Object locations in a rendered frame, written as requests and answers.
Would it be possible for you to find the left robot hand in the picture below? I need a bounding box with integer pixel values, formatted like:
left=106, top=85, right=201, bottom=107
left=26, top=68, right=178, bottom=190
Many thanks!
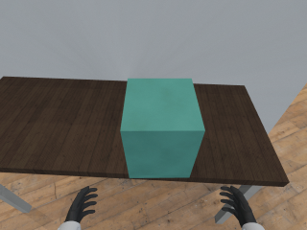
left=65, top=186, right=98, bottom=223

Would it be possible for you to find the carton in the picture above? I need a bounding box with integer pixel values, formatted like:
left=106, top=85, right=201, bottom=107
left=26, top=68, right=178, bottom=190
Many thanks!
left=120, top=78, right=205, bottom=178

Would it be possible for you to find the right robot hand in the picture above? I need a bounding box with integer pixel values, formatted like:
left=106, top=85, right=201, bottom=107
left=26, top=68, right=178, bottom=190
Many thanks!
left=220, top=186, right=257, bottom=228

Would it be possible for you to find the left robot forearm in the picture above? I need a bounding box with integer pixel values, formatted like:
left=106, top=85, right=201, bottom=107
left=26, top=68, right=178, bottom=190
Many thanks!
left=58, top=220, right=82, bottom=230

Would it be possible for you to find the table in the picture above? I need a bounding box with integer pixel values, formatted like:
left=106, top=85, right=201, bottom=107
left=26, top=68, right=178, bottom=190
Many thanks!
left=0, top=76, right=290, bottom=224

